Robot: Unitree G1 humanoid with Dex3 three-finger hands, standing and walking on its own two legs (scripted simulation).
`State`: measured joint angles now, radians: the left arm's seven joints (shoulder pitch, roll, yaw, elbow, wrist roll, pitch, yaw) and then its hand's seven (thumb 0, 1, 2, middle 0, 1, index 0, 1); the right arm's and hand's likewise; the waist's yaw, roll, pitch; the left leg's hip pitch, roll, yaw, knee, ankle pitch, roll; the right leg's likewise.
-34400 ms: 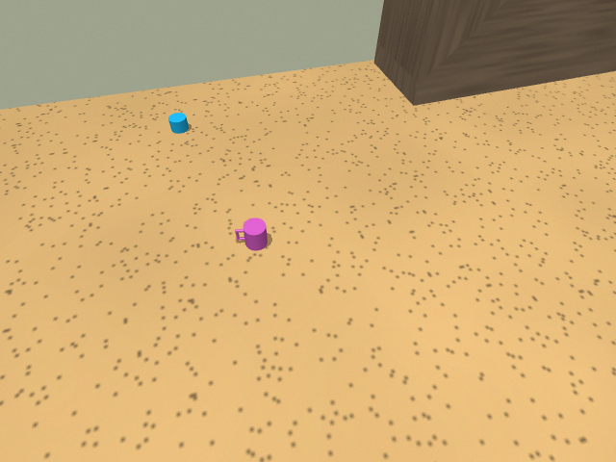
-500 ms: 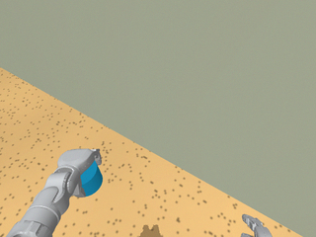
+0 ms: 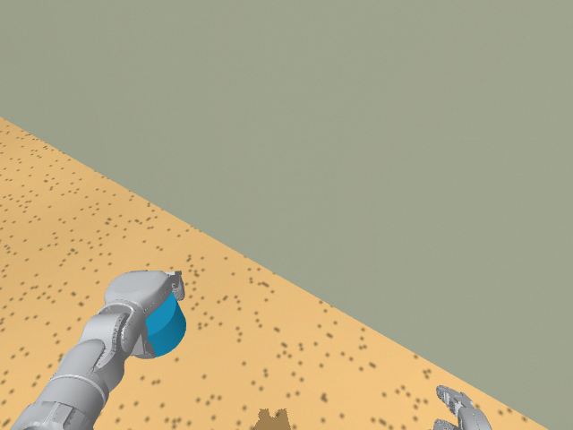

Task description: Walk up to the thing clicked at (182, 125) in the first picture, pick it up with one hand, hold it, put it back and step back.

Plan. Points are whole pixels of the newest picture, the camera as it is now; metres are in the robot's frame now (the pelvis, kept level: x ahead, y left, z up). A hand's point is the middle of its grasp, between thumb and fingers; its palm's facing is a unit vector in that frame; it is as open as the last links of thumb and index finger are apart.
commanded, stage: hold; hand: left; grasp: from above
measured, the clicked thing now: (152, 320) +0.30 +0.23 -0.07
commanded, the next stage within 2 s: crouch in 0.14 s
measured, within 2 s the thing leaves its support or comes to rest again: neither
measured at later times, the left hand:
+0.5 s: hand (153, 328) +0.29 +0.23 -0.07, palm faces -0.47 -0.06 -0.88, open 11.3 cm
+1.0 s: hand (172, 349) +0.33 +0.27 -0.29, palm faces -0.43 +0.00 -0.90, open 11.3 cm
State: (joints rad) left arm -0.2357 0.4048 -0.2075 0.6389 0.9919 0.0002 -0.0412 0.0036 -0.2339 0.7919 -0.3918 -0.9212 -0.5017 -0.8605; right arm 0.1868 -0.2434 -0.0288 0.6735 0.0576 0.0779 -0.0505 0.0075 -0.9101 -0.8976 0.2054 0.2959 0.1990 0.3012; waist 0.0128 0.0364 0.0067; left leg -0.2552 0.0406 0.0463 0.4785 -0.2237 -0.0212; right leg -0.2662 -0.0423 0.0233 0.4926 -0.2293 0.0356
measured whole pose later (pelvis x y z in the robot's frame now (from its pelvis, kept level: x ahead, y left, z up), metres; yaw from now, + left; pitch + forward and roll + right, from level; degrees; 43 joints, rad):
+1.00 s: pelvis -0.04 +0.01 -0.16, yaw +0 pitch +28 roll -3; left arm -0.57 0.46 -0.02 1.18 1.18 -0.10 0.40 0.00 -0.21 0.77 -0.36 -0.93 -0.48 -0.88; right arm 0.25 -0.26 -0.09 0.76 -0.05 0.01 -0.01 0.00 -0.91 -0.90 0.21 0.30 0.20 0.30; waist -0.12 0.02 -0.18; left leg -1.40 0.05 -0.03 1.47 -0.56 -0.01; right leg -1.36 -0.03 0.00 1.43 -0.55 0.05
